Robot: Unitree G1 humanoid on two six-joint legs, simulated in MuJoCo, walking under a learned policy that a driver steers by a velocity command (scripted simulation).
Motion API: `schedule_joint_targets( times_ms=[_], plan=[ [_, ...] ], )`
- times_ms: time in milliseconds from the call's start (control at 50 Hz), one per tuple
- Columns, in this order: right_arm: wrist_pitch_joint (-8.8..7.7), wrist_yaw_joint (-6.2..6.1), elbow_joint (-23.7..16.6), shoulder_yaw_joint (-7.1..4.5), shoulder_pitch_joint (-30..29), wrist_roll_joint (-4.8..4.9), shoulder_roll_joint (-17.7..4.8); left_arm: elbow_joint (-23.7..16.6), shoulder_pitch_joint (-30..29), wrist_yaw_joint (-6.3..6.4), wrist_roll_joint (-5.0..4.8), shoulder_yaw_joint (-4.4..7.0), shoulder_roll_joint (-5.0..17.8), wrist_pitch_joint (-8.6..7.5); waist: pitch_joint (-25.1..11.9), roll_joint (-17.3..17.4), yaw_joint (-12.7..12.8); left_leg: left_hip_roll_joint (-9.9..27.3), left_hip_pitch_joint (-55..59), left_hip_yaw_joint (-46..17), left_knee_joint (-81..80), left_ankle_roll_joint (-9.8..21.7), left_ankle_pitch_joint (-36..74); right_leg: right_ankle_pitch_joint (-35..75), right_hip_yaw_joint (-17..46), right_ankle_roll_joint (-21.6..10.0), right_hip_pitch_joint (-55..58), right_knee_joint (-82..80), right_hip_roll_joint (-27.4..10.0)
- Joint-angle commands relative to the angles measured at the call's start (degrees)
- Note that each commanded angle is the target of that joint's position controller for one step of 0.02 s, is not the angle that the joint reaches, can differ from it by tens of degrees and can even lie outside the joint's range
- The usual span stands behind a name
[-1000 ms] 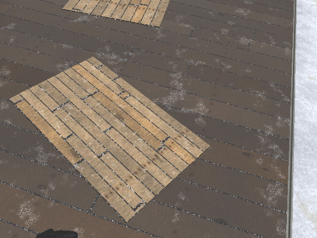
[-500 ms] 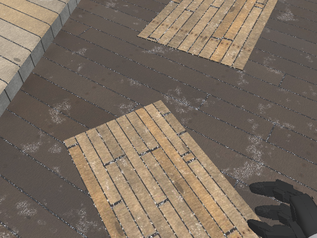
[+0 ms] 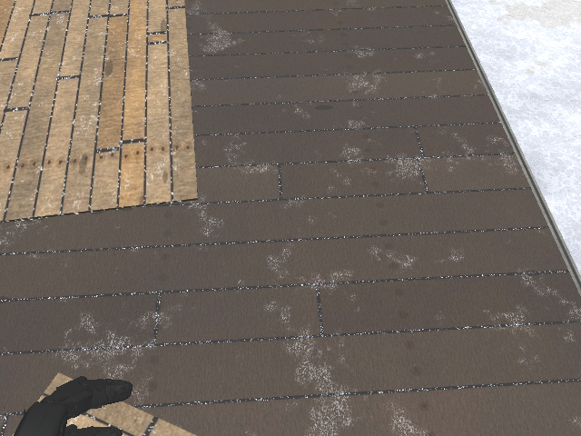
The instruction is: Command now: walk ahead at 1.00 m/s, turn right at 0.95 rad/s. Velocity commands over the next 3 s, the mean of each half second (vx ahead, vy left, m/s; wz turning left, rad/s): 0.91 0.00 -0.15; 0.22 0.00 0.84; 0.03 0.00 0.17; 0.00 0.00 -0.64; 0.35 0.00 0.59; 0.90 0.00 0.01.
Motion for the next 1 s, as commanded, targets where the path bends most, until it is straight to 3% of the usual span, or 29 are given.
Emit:
schedule_joint_targets(
  times_ms=[20, 40, 60, 80, 140, 200, 260, 320, 360, 400, 420, 440, 460, 480, 500, 540, 560, 600, 660, 720, 800, 820, 840, 860, 880, 900, 920, 940, 1000],
  plan=[
    [-2.49, 0.63, -16.7, -0.76, -8.2, 0.42, -7.5, 2.9, 23.0, 2.59, 0.80, 6.44, 19.7, 2.11, -23.1, -11.4, 8.6, -6.7, -56.2, -17.0, 51.5, 0.0, -10.6, -3.4, 51.1, -17.9, 62.9, -16.8, -18.8],
    [-3.79, 0.73, -17.1, -0.49, -13.2, -0.14, -9.8, 3.2, 23.0, 3.46, 0.83, 6.29, 16.2, 2.21, -15.8, -0.7, 9.2, -2.9, -60.8, -20.2, 44.7, 0.2, -5.5, -14.8, 56.5, -14.8, 55.9, -27.3, -19.8],
    [-4.00, 0.74, -17.4, -0.25, -15.4, -0.05, -9.9, 4.6, 21.6, 4.08, 0.58, 5.61, 13.2, 1.58, -6.5, 3.8, 6.4, -0.5, -58.8, -20.4, 36.5, 0.2, -2.8, -13.3, 52.1, -12.3, 45.7, -29.0, -17.8],
    [-3.39, 0.40, -16.2, 0.02, -16.6, -1.09, -8.8, 5.3, 19.2, 4.17, 0.67, 5.12, 11.7, 0.75, -1.7, 8.1, 3.5, 1.1, -54.0, -19.4, 32.3, 0.0, -3.2, -7.5, 45.4, -9.5, 36.0, -28.9, -14.1],
    [0.15, 0.77, -14.8, 0.78, -11.9, -2.35, -6.6, 5.7, 17.5, 4.27, -0.11, 3.02, 7.1, -2.40, 0.3, 7.8, -1.9, 4.8, -42.7, -18.4, 20.0, -2.2, -4.6, 4.4, 33.8, -8.6, 18.6, -29.5, -10.4],
    [0.26, 2.11, -18.2, 2.28, -22.4, -0.86, -3.0, 7.6, 19.6, 3.30, -0.19, 2.60, 5.7, -4.59, 5.0, 4.5, 1.3, 6.7, -41.5, -14.3, 3.1, -1.0, 10.5, 14.0, 23.3, -4.9, 13.7, -33.9, -6.6],
    [-0.18, 3.32, -19.2, 2.59, -29.3, 1.20, -1.8, 8.9, 23.2, 2.45, -1.24, 2.60, 6.1, -6.06, 4.4, 3.5, 5.8, 3.7, -34.9, -10.4, -12.1, 3.3, 29.6, 19.3, 17.4, -0.1, 17.2, -39.5, -6.4],
    [-0.38, 3.54, -18.4, 1.67, -30.3, 1.62, -3.9, 11.1, 25.0, 3.02, -0.37, 2.68, 7.8, -6.36, 3.7, 2.7, 6.2, 0.3, -36.7, -9.1, -18.4, 6.6, 30.4, 34.4, 12.3, 2.9, 32.3, -39.9, -9.6],
    [-0.57, 3.49, -17.3, 0.86, -27.9, 1.05, -5.3, 11.8, 25.4, 4.20, 0.82, 2.80, 9.5, -5.77, 0.5, -0.5, 4.2, -5.2, -34.4, -7.3, -19.1, 8.1, 23.2, 58.0, 8.7, 5.3, 40.4, -31.9, -11.3],
    [-0.76, 3.08, -12.4, -0.42, -13.8, 0.64, -7.9, 11.6, 24.0, 5.56, 2.55, 2.88, 10.0, -4.39, -7.0, -2.9, -2.2, -10.3, -22.9, -7.0, -18.9, 9.5, 18.7, 73.4, 6.8, 8.2, 42.9, -12.1, -12.2],
    [-0.96, 2.69, -8.5, -1.12, -2.4, 0.26, -8.9, 10.7, 20.2, 6.03, 2.37, 2.94, 10.3, -3.85, -10.0, -2.5, -8.1, -9.4, -12.7, -8.0, -23.2, 10.5, 23.2, 69.6, 4.1, 9.7, 38.0, 4.1, -10.7],
    [-0.68, 2.00, -6.6, -2.46, 5.3, -0.19, -12.5, 8.7, 18.3, 6.03, 2.08, 2.19, 7.4, -4.18, -13.7, 3.0, -10.2, -1.7, 0.8, -17.0, -18.8, 13.4, 30.5, 38.8, 2.7, 10.5, 23.9, 27.3, -5.2],
    [-0.42, 2.33, -7.5, -4.17, 1.9, -0.82, -18.9, 5.1, 25.6, 5.13, -1.84, 0.97, 1.5, -4.83, -23.2, 25.2, -1.9, 18.6, 24.2, -53.7, -19.5, 28.7, 58.2, -20.9, 7.3, 16.0, -6.0, 55.2, 6.4],
    [-1.58, 2.38, -12.5, -3.65, -3.3, 2.06, -13.4, 4.3, 21.4, 3.60, -0.03, 0.01, 6.1, -6.14, -31.4, 10.7, -5.7, 14.4, 24.9, -58.3, -25.2, 25.9, 38.7, -16.9, 21.1, 15.2, -7.2, 55.1, 2.0],
    [-1.75, 2.00, -14.4, -3.49, -8.2, 2.77, -12.0, 1.3, 15.0, 3.35, -1.94, 0.56, 7.4, -6.45, -21.8, 6.9, -4.3, 12.8, 15.3, -51.0, -27.5, 23.7, 30.3, -14.5, 21.1, 14.7, -8.7, 49.3, -1.4],
    [-1.68, 2.17, -15.7, -2.57, -14.9, 3.99, -9.1, 0.0, 8.6, 3.71, 0.45, 0.53, 6.6, -5.92, -5.8, -7.4, 1.0, 5.7, -8.3, -40.4, -33.6, 18.7, 34.5, -11.2, 15.8, 13.1, -5.0, 37.2, -4.4],
    [-1.79, 1.76, -16.2, -2.76, -15.1, 2.87, -10.1, -1.3, 10.8, 3.55, 0.52, 0.31, 5.9, -5.40, -2.8, -2.4, 4.0, 5.3, -15.4, -39.7, -34.9, 20.5, 42.1, -11.3, 15.9, 13.9, -2.9, 34.6, -4.6],
    [-1.38, 1.37, -16.6, -2.99, -16.8, 2.98, -10.0, -1.6, 12.4, 4.13, 1.21, 0.11, 5.6, -4.59, -1.7, 0.0, 5.4, 0.5, -24.2, -34.0, -34.5, 19.5, 48.8, -10.4, 14.6, 16.1, 1.9, 22.2, -4.8],
    [0.94, -0.51, -15.8, -4.32, -15.1, 3.87, -12.9, -2.9, 7.5, 5.13, 0.73, -0.79, 2.7, -3.84, -6.8, 1.8, 3.6, -4.9, -27.6, -30.2, -29.9, 13.9, 53.4, 1.1, 11.3, 18.0, 8.2, 4.0, 0.2],
    [3.72, -2.45, -14.9, -5.06, -11.9, 4.84, -13.2, -5.1, 0.7, 4.90, -0.38, -0.51, 2.8, -3.20, -10.6, 5.5, 0.7, -7.1, -24.8, -33.6, -26.6, 6.8, 41.5, 11.2, 12.9, 17.7, 11.2, -7.1, 3.4],
    [5.29, -3.64, -17.2, -5.06, -14.2, 3.50, -10.0, -5.4, -2.0, 4.31, -0.58, 0.78, 5.3, -4.08, -8.2, 10.1, 0.7, -6.7, -18.9, -41.7, -21.1, 4.7, 25.6, 14.1, 18.2, 16.3, 11.0, -16.1, 1.3],
    [5.39, -3.46, -18.3, -4.77, -16.2, 3.35, -8.9, -4.2, 1.1, 4.44, -0.38, 1.18, 5.5, -4.48, -9.2, 10.3, 2.3, -7.3, -17.9, -41.9, -16.7, 4.5, 22.7, 17.5, 18.8, 15.3, 14.3, -19.8, -0.7],
    [5.57, -2.81, -19.3, -3.93, -17.2, 3.32, -6.8, -2.6, 6.7, 4.80, 0.32, 1.29, 5.1, -4.71, -13.7, 6.3, 4.4, -9.8, -20.1, -38.5, -5.7, 3.2, 13.4, 24.6, 21.0, 12.4, 25.1, -23.7, -6.3],
    [5.63, -2.34, -19.4, -2.36, -12.7, 2.25, -2.1, -3.1, 7.9, 5.61, 0.89, 1.22, 5.8, -3.95, -18.1, -4.1, 1.6, -15.3, -31.8, -31.1, 7.1, 1.3, -18.7, 44.7, 31.8, 6.5, 40.1, -17.8, -18.3],
    [5.09, -1.24, -18.9, -2.66, -1.5, 2.49, -4.7, -4.5, 9.2, 5.64, 2.04, 0.90, 4.9, -2.74, -22.8, -11.4, -2.1, -16.0, -38.5, -30.7, 17.2, -0.7, -29.6, 55.9, 44.7, -2.6, 46.8, -14.9, -29.8],
    [5.07, 0.04, -18.3, -3.71, 2.0, 3.58, -10.5, -3.5, 5.9, 5.72, -0.06, 2.65, 7.9, -1.67, -23.2, -14.0, -3.8, -9.4, -44.2, -25.5, 27.8, -3.0, -23.4, 38.4, 51.5, -8.9, 45.3, -16.3, -36.5],
    [5.66, -0.39, -16.9, -4.95, -6.0, 4.35, -13.8, -5.1, 4.6, 6.37, 0.32, 1.95, 3.1, -1.28, -17.7, -4.5, 0.5, -6.1, -45.9, -23.7, 29.4, -4.3, -16.0, 21.8, 43.8, -5.5, 39.3, -19.0, -27.9],
    [6.67, -0.94, -17.4, -5.38, -11.1, 4.27, -15.0, -5.7, 3.3, 6.70, 0.61, 1.14, 1.7, -0.47, -13.1, 0.7, 1.6, -5.0, -45.0, -22.4, 28.7, -4.7, -10.3, 12.6, 34.9, -1.2, 31.8, -20.8, -22.2],
    [7.25, -1.29, -20.4, -3.89, -13.9, 3.26, -9.5, -4.2, 1.2, 6.99, 1.02, 2.11, 4.2, 0.39, -5.5, -1.8, 0.5, -3.1, -40.9, -17.8, 21.7, -4.4, -5.3, 13.2, 21.9, 1.2, 18.8, -25.2, -15.3]
  ],
)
